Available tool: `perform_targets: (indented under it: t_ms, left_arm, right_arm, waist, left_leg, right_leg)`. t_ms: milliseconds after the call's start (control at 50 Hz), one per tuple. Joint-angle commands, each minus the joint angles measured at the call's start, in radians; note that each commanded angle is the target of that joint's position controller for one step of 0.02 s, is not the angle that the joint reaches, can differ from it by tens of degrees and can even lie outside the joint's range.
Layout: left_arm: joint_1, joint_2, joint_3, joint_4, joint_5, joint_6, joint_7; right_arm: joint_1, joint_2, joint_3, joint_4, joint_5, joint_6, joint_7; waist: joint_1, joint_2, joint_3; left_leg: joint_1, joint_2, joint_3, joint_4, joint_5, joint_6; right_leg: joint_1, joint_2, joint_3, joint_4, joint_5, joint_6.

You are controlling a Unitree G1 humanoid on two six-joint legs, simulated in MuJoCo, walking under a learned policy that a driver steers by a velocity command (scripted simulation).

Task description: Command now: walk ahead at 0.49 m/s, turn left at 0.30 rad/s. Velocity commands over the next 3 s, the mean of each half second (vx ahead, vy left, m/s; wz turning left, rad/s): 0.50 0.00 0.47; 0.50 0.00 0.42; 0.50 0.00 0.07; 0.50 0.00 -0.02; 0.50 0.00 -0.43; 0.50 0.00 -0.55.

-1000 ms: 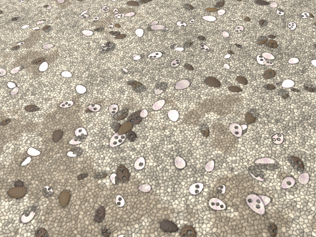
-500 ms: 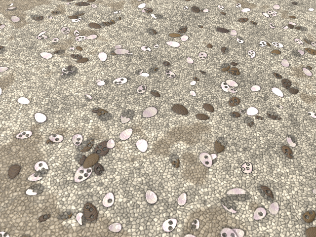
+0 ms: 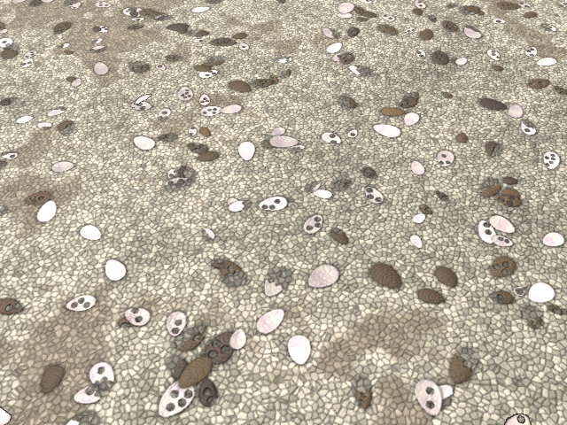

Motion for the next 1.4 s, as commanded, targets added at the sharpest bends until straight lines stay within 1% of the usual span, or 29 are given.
perform_targets:
  t_ms: [20,140,180,220,240,260,280,300,320,340,420,520,620,680,700,720,740,760,820,960,1100,1140,1180,1200,1220,1240,1260,1300,1400]
  left_arm:
    - [-0.052,0.161,0.034,-0.059,-0.003,-0.020,0.012]
    - [0.017,0.183,0.042,-0.013,-0.018,0.026,0.022]
    - [-0.001,0.214,0.050,-0.024,-0.018,0.044,0.034]
    - [-0.022,0.220,0.048,-0.040,-0.015,0.061,0.051]
    - [0.005,0.175,0.027,-0.069,0.009,0.050,0.057]
    - [0.085,0.051,-0.014,-0.105,0.015,0.018,0.033]
    - [-0.004,0.167,0.010,-0.112,-0.015,-0.023,0.012]
    - [-0.100,0.183,0.013,-0.149,-0.049,-0.041,0.002]
    - [-0.131,0.157,0.005,-0.163,-0.038,-0.050,0.006]
    - [-0.141,0.161,0.012,-0.159,-0.013,-0.046,0.013]
    - [-0.097,0.129,0.010,-0.158,0.009,-0.005,0.018]
    - [-0.290,0.081,-0.011,-0.205,0.007,-0.005,0.015]
    - [-0.352,0.133,0.011,-0.230,-0.014,-0.022,0.000]
    - [-0.220,0.169,0.039,-0.201,-0.015,-0.035,0.004]
    - [-0.101,0.208,0.055,-0.190,0.001,-0.041,0.011]
    - [0.020,0.289,0.073,-0.173,0.020,-0.034,0.017]
    - [0.076,0.276,0.077,-0.131,-0.004,-0.023,0.004]
    - [0.028,0.185,0.054,-0.147,-0.013,-0.020,0.002]
    - [-0.074,0.109,0.024,-0.143,0.007,-0.007,0.005]
    - [-0.050,0.163,0.037,-0.085,-0.019,-0.010,0.009]
    - [0.052,0.197,0.040,-0.015,-0.038,0.018,0.010]
    - [0.053,0.213,0.044,-0.004,-0.040,0.030,0.014]
    - [0.040,0.206,0.038,-0.003,-0.040,0.037,0.019]
    - [0.027,0.165,0.018,-0.026,-0.020,0.034,0.022]
    - [0.116,0.056,-0.017,-0.060,-0.008,0.015,0.020]
    - [0.091,0.125,-0.003,-0.045,-0.022,-0.004,0.015]
    - [0.016,0.179,0.016,-0.070,-0.046,-0.013,0.008]
    - [-0.058,0.159,0.015,-0.080,-0.028,-0.013,0.012]
    - [-0.061,0.095,0.007,-0.078,-0.013,0.029,0.015]
  right_arm:
    - [-0.072,-0.029,0.000,-0.074,0.003,-0.016,0.015]
    - [-0.187,-0.029,0.002,-0.157,0.004,-0.019,0.059]
    - [-0.133,-0.064,-0.015,-0.167,0.001,-0.013,0.064]
    - [0.118,-0.149,-0.064,-0.119,0.004,-0.005,0.051]
    - [0.268,-0.237,-0.092,-0.096,0.003,0.008,0.029]
    - [0.223,-0.282,-0.095,-0.119,0.013,0.002,0.029]
    - [0.248,-0.190,-0.070,-0.125,0.005,0.000,0.029]
    - [0.219,-0.154,-0.060,-0.122,-0.005,-0.003,0.025]
    - [0.160,-0.147,-0.057,-0.126,-0.006,-0.007,0.026]
    - [0.108,-0.121,-0.049,-0.137,-0.009,-0.010,0.023]
    - [0.061,-0.128,-0.049,-0.146,-0.010,-0.013,0.007]
    - [0.116,-0.164,-0.061,-0.114,0.001,0.001,-0.016]
    - [0.177,-0.154,-0.062,-0.082,0.011,0.016,-0.021]
    - [0.152,-0.125,-0.056,-0.089,0.004,0.023,-0.021]
    - [0.152,-0.070,-0.035,-0.101,-0.003,0.020,-0.017]
    - [0.262,0.003,-0.012,-0.118,-0.001,0.012,-0.018]
    - [0.317,-0.042,-0.012,-0.121,0.023,0.005,-0.020]
    - [0.251,-0.123,-0.031,-0.099,0.027,0.008,-0.022]
    - [0.079,-0.109,-0.036,-0.136,-0.007,0.008,-0.016]
    - [-0.014,-0.017,0.001,-0.157,-0.013,-0.003,0.005]
    - [-0.196,-0.031,0.000,-0.205,0.005,-0.020,0.031]
    - [-0.179,-0.052,-0.009,-0.205,0.003,-0.022,0.035]
    - [0.011,-0.110,-0.044,-0.147,-0.008,-0.019,0.026]
    - [0.184,-0.169,-0.066,-0.113,-0.017,-0.014,0.014]
    - [0.255,-0.267,-0.084,-0.101,-0.028,-0.006,0.009]
    - [0.273,-0.189,-0.064,-0.097,-0.015,-0.005,0.012]
    - [0.208,-0.149,-0.046,-0.095,-0.010,-0.008,0.014]
    - [0.100,-0.102,-0.032,-0.098,-0.017,-0.012,0.021]
    - [0.057,-0.099,-0.035,-0.064,-0.018,-0.040,0.020]
  waist:
    - [0.003,-0.080,0.062]
    - [0.030,-0.074,0.079]
    - [-0.016,-0.118,0.009]
    - [-0.159,-0.116,-0.141]
    - [-0.203,0.015,-0.264]
    - [-0.101,0.242,-0.378]
    - [-0.172,0.103,-0.414]
    - [-0.174,0.051,-0.269]
    - [-0.125,-0.068,-0.156]
    - [-0.092,-0.085,-0.110]
    - [-0.028,-0.030,-0.049]
    - [-0.100,0.008,-0.014]
    - [-0.112,0.048,-0.024]
    - [-0.031,0.078,-0.060]
    - [0.025,0.027,-0.167]
    - [0.009,-0.199,-0.315]
    - [0.001,-0.379,-0.334]
    - [0.026,-0.231,-0.196]
    - [-0.005,-0.121,-0.009]
    - [-0.015,-0.125,0.005]
    - [0.033,-0.132,0.040]
    - [0.003,-0.140,0.028]
    - [-0.106,-0.117,-0.092]
    - [-0.182,-0.059,-0.220]
    - [-0.147,0.197,-0.338]
    - [-0.173,0.172,-0.364]
    - [-0.157,0.120,-0.213]
    - [-0.104,0.029,-0.075]
    - [-0.032,0.027,-0.019]
  left_leg:
    - [0.063,-0.017,0.022,-0.155,0.152,0.009]
    - [-0.009,-0.061,0.075,-0.290,0.027,0.065]
    - [0.103,-0.125,0.140,-0.279,-0.091,0.100]
    - [0.462,-0.194,0.153,-0.330,-0.083,0.162]
    - [0.795,-0.021,-0.113,-0.318,-0.046,0.231]
    - [1.120,0.212,-0.701,-0.456,-0.222,0.447]
    - [1.142,0.207,-0.736,-0.535,-0.312,0.411]
    - [1.032,0.170,-0.575,-0.544,-0.262,0.359]
    - [0.863,0.128,-0.465,-0.558,-0.141,0.331]
    - [0.748,0.096,-0.391,-0.572,-0.030,0.317]
    - [0.512,0.040,-0.275,-0.637,0.136,0.325]
    - [0.405,-0.052,-0.175,-0.622,0.012,0.241]
    - [0.519,-0.004,-0.310,-0.518,-0.118,0.202]
    - [0.529,-0.025,-0.345,-0.384,-0.082,0.158]
    - [0.459,-0.079,-0.288,-0.179,-0.121,0.122]
    - [0.185,-0.212,-0.143,0.153,-0.429,0.048]
    - [-0.039,-0.196,-0.111,0.367,-0.594,0.023]
    - [-0.091,-0.147,-0.138,0.440,-0.505,0.015]
    - [-0.028,-0.069,-0.084,0.341,-0.337,0.018]
    - [0.055,-0.025,0.006,-0.032,-0.147,0.001]
    - [0.148,-0.070,0.048,-0.299,-0.023,0.028]
    - [0.211,-0.088,0.061,-0.342,-0.073,0.056]
    - [0.514,-0.133,0.102,-0.399,-0.060,0.103]
    - [0.790,-0.008,-0.030,-0.362,-0.049,0.156]
    - [1.100,0.241,-0.487,-0.441,-0.225,0.308]
    - [1.093,0.263,-0.660,-0.537,-0.340,0.328]
    - [0.981,0.230,-0.518,-0.554,-0.337,0.287]
    - [0.743,0.145,-0.319,-0.601,-0.164,0.250]
    - [0.538,0.092,-0.142,-0.716,0.024,0.263]
  right_leg:
    - [-0.091,-0.267,0.053,-0.142,0.217,-0.123]
    - [0.167,-0.337,-0.008,-0.026,0.439,-0.090]
    - [0.208,-0.335,-0.039,0.122,0.812,-0.065]
    - [0.102,-0.290,-0.087,0.483,0.947,-0.018]
    - [-0.162,-0.240,-0.092,0.803,0.585,0.018]
    - [-0.596,0.003,0.027,1.171,-0.331,0.083]
    - [-0.708,-0.049,0.214,1.226,-0.337,0.060]
    - [-0.751,-0.094,0.203,1.187,-0.267,0.041]
    - [-0.731,-0.135,0.190,1.079,-0.203,0.039]
    - [-0.677,-0.166,0.185,0.984,-0.169,0.048]
    - [-0.564,-0.179,0.154,0.822,-0.114,0.113]
    - [-0.461,-0.111,0.126,0.436,0.235,0.145]
    - [-0.404,-0.080,0.175,0.284,0.222,0.113]
    - [-0.222,-0.083,0.152,0.220,0.132,0.051]
    - [-0.010,-0.191,0.241,0.233,0.098,-0.004]
    - [0.333,-0.416,0.589,0.202,-0.018,-0.135]
    - [0.396,-0.515,0.932,0.097,-0.309,-0.222]
    - [0.289,-0.463,0.836,0.058,-0.411,-0.183]
    - [-0.003,-0.334,0.487,0.020,-0.092,-0.130]
    - [-0.076,-0.296,0.261,-0.072,0.190,-0.158]
    - [0.005,-0.320,0.198,-0.041,0.235,-0.113]
    - [0.045,-0.335,0.192,0.010,0.335,-0.094]
    - [0.002,-0.273,0.119,0.246,0.586,-0.053]
    - [-0.165,-0.228,0.080,0.500,0.429,-0.014]
    - [-0.554,-0.063,0.043,0.878,-0.121,0.059]
    - [-0.675,-0.067,0.178,1.015,-0.381,0.052]
    - [-0.751,-0.121,0.175,1.050,-0.314,0.041]
    - [-0.700,-0.187,0.142,0.957,-0.165,0.046]
    - [-0.594,-0.218,0.137,0.794,-0.013,0.090]
Next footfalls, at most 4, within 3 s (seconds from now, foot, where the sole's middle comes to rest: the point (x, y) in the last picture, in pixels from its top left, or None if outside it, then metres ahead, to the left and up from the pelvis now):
0.22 left None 0.32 0.14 -0.78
0.70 right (314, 374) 0.63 0.01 -0.78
1.20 left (181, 326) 0.74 0.36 -0.78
1.72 right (224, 219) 1.11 0.29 -0.78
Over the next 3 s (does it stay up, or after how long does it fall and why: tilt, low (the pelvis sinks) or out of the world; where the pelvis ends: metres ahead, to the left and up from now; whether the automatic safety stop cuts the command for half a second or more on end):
stays up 1.54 0.50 0.00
